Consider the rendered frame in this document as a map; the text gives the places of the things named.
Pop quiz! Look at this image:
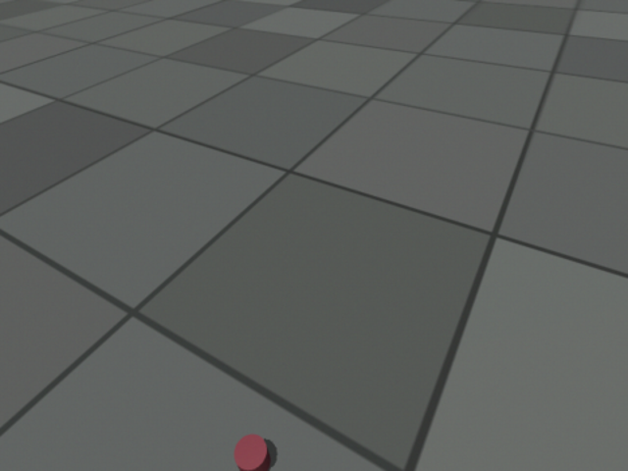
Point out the mug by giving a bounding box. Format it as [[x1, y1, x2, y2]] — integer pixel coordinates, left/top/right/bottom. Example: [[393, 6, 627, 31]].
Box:
[[234, 434, 271, 471]]

